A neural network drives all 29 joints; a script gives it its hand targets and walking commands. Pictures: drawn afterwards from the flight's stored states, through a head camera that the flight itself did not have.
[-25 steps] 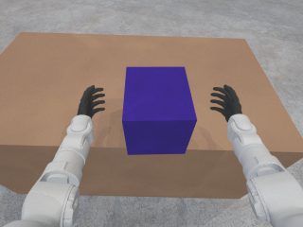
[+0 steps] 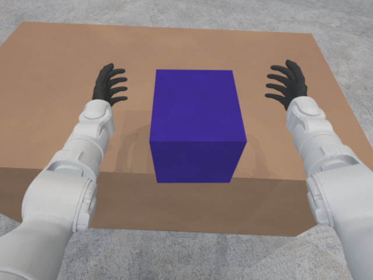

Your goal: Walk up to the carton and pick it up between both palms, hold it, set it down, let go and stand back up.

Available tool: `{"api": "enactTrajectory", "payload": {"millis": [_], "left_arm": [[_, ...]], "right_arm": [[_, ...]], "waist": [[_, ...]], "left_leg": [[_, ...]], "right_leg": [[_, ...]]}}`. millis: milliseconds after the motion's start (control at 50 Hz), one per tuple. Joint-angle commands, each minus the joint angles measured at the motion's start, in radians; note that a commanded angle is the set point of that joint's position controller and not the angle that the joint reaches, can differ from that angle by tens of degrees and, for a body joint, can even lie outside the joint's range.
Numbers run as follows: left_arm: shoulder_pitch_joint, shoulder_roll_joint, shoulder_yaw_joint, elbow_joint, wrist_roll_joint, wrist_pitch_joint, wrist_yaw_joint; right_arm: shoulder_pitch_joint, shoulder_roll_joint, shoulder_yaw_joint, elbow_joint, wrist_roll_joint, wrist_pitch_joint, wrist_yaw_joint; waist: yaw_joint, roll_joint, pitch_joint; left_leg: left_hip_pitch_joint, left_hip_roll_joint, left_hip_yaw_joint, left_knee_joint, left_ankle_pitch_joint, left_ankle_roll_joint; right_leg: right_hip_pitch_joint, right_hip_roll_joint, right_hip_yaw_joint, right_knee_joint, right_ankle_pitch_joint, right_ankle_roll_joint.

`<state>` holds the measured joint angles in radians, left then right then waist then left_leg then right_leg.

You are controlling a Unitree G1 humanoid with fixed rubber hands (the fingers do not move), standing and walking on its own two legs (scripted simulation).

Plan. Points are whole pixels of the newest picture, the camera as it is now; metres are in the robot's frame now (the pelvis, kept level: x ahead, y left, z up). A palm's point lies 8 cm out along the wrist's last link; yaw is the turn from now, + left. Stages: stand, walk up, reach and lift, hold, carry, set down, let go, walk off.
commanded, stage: reach and lift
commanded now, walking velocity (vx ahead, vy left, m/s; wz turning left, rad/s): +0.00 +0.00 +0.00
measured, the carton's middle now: (193, 127) +0.50 +0.03 -0.02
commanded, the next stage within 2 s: none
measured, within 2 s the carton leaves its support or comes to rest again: neither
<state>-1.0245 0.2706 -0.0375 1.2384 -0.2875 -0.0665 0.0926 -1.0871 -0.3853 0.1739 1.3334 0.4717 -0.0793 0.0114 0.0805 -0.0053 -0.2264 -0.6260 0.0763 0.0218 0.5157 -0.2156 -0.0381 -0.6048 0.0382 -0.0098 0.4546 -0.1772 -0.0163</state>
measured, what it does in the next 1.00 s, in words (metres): stands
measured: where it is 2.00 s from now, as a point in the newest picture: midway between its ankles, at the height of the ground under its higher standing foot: outside the picture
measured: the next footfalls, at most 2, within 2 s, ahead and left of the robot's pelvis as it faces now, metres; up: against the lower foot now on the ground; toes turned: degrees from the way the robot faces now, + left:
none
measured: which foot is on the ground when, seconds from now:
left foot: down 0.00-1.00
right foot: down 0.00-1.00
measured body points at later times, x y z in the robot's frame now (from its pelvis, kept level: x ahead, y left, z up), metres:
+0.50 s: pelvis +0.00 +0.00 -0.01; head +0.11 +0.01 +0.42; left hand +0.45 +0.24 +0.03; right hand +0.49 -0.17 +0.05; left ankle +0.00 +0.14 -0.73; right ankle +0.01 -0.11 -0.73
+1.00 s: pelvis +0.00 +0.00 -0.02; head +0.13 +0.00 +0.41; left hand +0.46 +0.20 +0.01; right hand +0.50 -0.14 +0.03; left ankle +0.00 +0.14 -0.73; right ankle +0.01 -0.11 -0.73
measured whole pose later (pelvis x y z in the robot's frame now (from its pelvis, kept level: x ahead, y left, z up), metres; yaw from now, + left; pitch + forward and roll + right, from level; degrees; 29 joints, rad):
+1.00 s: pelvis +0.00 +0.00 -0.02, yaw +0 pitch +30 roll -1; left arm -1.03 0.16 0.10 1.47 -0.18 -0.42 0.07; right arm -1.06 -0.25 0.07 1.39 0.28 -0.34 -0.04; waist 0.08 0.01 -0.27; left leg -0.91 0.06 0.02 0.63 -0.25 -0.03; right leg -0.90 0.02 -0.02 0.60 -0.23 -0.01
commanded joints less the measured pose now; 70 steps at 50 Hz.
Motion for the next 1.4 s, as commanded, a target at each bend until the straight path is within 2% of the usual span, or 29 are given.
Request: {"api": "enactTrajectory", "payload": {"millis": [0,40,60,120,260,420,580,740,900,1080,1240,1320,1380], "left_arm": [[-0.524,0.162,-0.003,-0.099,-0.016,-0.044,-0.002],[-0.519,0.157,-0.010,-0.055,-0.015,-0.054,-0.007],[-0.506,0.163,0.011,-0.011,0.005,-0.060,-0.017],[-0.493,0.157,0.011,0.034,0.015,-0.101,-0.034],[-0.508,0.136,-0.007,0.050,0.006,-0.202,-0.038],[-0.490,0.116,0.005,0.064,0.011,-0.303,-0.039],[-0.454,0.111,0.053,0.064,0.034,-0.371,-0.031],[-0.417,0.090,0.099,0.079,0.060,-0.386,-0.028],[-0.414,0.035,0.137,0.093,0.108,-0.397,-0.025],[-0.436,-0.052,0.211,0.065,0.214,-0.396,0.003],[-0.431,-0.132,0.308,-0.007,0.341,-0.359,0.033],[-0.415,-0.178,0.355,-0.035,0.399,-0.337,0.027],[-0.399,-0.259,0.415,-0.062,0.479,-0.327,0.004]], "right_arm": [[-0.511,-0.166,-0.023,-0.113,0.004,-0.031,0.004],[-0.506,-0.159,-0.017,-0.082,0.003,-0.033,0.005],[-0.488,-0.159,-0.010,-0.087,0.000,-0.037,0.006],[-0.465,-0.143,-0.013,-0.067,-0.008,-0.061,0.008],[-0.433,-0.124,-0.048,-0.061,-0.040,-0.127,0.011],[-0.399,-0.113,-0.103,-0.089,-0.101,-0.223,0.001],[-0.396,-0.085,-0.102,-0.141,-0.126,-0.294,-0.014],[-0.397,-0.035,-0.081,-0.143,-0.139,-0.301,-0.031],[-0.398,0.028,-0.106,-0.101,-0.183,-0.305,-0.046],[-0.394,0.104,-0.250,-0.090,-0.336,-0.311,-0.070],[-0.371,0.213,-0.376,-0.159,-0.490,-0.282,-0.067],[-0.346,0.284,-0.428,-0.195,-0.568,-0.262,-0.055],[-0.326,0.392,-0.496,-0.233,-0.677,-0.261,-0.032]], "waist": [[-0.006,-0.033,-0.645],[-0.007,-0.037,-0.630],[0.011,-0.032,-0.612],[0.007,-0.032,-0.596],[-0.023,-0.002,-0.639],[-0.037,0.028,-0.778],[-0.019,-0.004,-0.884],[-0.004,-0.069,-0.879],[-0.007,-0.072,-0.824],[-0.027,-0.022,-0.797],[-0.014,0.003,-0.762],[-0.010,-0.002,-0.721],[-0.011,-0.012,-0.687]], "left_leg": [[0.267,-0.050,0.034,0.022,0.387,-0.025],[0.249,-0.049,0.034,0.019,0.385,-0.023],[0.224,-0.051,0.026,0.021,0.380,-0.028],[0.182,-0.051,0.029,0.014,0.368,-0.029],[0.183,-0.049,0.030,0.028,0.367,-0.043],[0.173,-0.047,0.036,0.093,0.431,-0.062],[0.082,-0.053,0.052,0.133,0.465,-0.058],[-0.018,-0.059,0.060,0.136,0.445,-0.038],[-0.015,-0.059,0.059,0.130,0.449,-0.037],[0.093,-0.054,0.059,0.121,0.473,-0.055],[0.161,-0.053,0.070,0.078,0.460,-0.050],[0.162,-0.056,0.078,0.043,0.435,-0.039],[0.174,-0.061,0.085,0.010,0.427,-0.028]], "right_leg": [[0.298,0.007,-0.023,0.031,0.416,0.051],[0.300,0.003,-0.021,0.032,0.413,0.052],[0.301,0.002,-0.019,0.028,0.397,0.054],[0.313,-0.004,-0.019,0.032,0.389,0.053],[0.218,-0.010,-0.034,0.043,0.335,0.042],[0.145,-0.009,-0.047,0.096,0.381,0.036],[0.193,-0.008,-0.038,0.163,0.466,0.045],[0.271,-0.012,-0.014,0.201,0.521,0.054],[0.263,-0.014,-0.009,0.195,0.520,0.050],[0.208,-0.006,-0.027,0.147,0.468,0.032],[0.239,-0.005,-0.033,0.096,0.417,0.018],[0.295,-0.013,-0.030,0.075,0.411,0.019],[0.351,-0.019,-0.037,0.055,0.428,0.023]]}}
